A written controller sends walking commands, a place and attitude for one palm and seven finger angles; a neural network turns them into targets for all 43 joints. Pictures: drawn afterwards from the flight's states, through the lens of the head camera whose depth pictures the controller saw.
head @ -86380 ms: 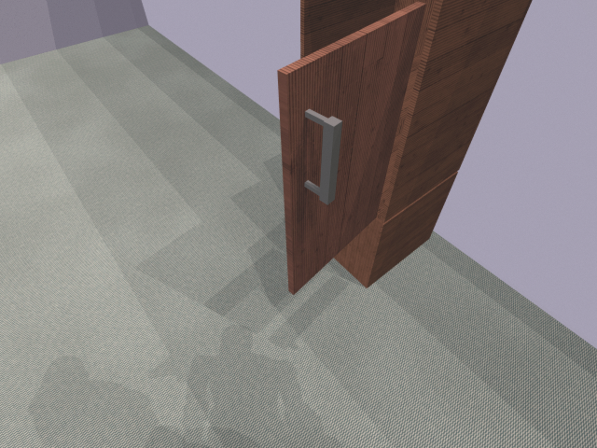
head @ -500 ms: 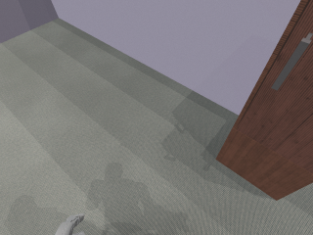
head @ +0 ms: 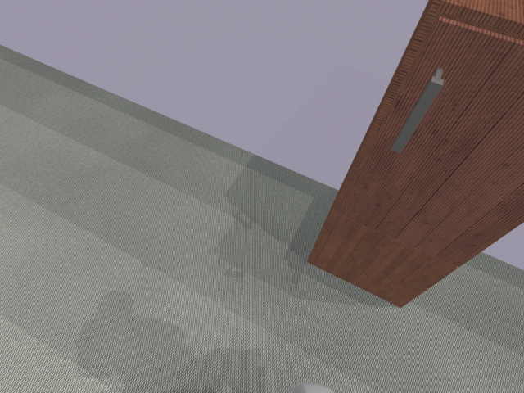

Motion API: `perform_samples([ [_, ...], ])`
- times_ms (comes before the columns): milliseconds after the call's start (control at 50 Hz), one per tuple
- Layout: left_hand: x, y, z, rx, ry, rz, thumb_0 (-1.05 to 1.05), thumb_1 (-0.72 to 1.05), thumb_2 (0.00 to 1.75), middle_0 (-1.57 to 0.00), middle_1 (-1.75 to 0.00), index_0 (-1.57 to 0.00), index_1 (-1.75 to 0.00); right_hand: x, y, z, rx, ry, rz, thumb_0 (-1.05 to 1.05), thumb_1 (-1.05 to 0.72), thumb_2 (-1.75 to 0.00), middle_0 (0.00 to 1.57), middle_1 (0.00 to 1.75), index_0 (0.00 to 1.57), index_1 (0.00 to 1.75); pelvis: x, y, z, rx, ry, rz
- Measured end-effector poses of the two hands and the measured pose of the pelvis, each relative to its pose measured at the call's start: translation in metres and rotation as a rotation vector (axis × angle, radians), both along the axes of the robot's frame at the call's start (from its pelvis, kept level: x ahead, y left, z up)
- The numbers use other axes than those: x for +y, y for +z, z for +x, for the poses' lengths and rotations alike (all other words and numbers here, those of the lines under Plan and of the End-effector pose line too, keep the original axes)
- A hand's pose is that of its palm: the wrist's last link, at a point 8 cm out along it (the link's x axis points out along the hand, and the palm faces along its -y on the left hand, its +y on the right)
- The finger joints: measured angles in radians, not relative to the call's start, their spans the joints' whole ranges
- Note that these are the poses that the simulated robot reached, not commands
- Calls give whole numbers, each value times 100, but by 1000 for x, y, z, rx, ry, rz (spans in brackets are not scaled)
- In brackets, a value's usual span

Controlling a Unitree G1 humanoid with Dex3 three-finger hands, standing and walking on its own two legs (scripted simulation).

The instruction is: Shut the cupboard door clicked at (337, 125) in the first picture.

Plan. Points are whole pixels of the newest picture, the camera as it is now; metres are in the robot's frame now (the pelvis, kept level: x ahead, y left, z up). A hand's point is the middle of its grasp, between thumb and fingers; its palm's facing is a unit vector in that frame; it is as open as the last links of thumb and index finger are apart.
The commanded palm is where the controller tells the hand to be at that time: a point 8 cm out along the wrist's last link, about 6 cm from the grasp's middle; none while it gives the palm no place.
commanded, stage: turn to face it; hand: left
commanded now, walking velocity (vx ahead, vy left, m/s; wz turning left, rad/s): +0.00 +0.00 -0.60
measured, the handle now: (416, 112) +0.62 -0.26 +0.09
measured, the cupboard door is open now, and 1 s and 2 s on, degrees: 0 0 0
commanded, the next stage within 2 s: take the last steps up to it in 0.66 s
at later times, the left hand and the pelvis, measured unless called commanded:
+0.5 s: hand (184, 387) +0.14 +0.13 -0.15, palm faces -0.24 -0.94 -0.25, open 7.4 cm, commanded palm none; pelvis +0.01 -0.04 +0.00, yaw -15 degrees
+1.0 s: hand (192, 367) +0.18 +0.12 -0.16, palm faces -0.40 -0.89 -0.21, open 7.4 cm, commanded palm none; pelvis +0.04 -0.04 +0.00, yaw -24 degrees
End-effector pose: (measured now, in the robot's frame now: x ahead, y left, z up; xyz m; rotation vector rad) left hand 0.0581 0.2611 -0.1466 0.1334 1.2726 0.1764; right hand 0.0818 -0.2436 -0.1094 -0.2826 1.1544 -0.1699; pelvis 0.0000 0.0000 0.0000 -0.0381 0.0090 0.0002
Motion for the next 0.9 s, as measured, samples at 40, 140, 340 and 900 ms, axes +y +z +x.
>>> perform_samples([
  [40, 3, 6, 12, -10, -28, 2, 1, 91, 90, -20, -30, -19, -30, 1, 2, -10, 14, -29, 3, 0, -90, -90, 21, 30, 20, 30, 1, 4, 1, 0, -24, -6],
  [140, -4, 16, 45, -37, -113, 19, 1, 91, 90, -20, -30, -19, -30, -7, -3, -40, 44, -125, 21, 0, -90, -90, 21, 30, 21, 30, -1, 6, 3, -1, -90, -3],
  [340, -63, 27, 102, -147, -294, 74, 1, 91, 90, -20, -30, -19, -30, -51, -45, -103, 131, -322, 80, 0, -90, -90, 20, 30, 20, 30, -30, -12, 6, -21, -198, 28],
  [900, -67, 8, 112, 50, -391, 1, 1, 91, 90, -20, -30, -19, -30, 1, -17, -102, 102, -455, 91, 0, -91, -90, 21, 30, 20, 30, -18, 5, 40, -3, -385, 17],
])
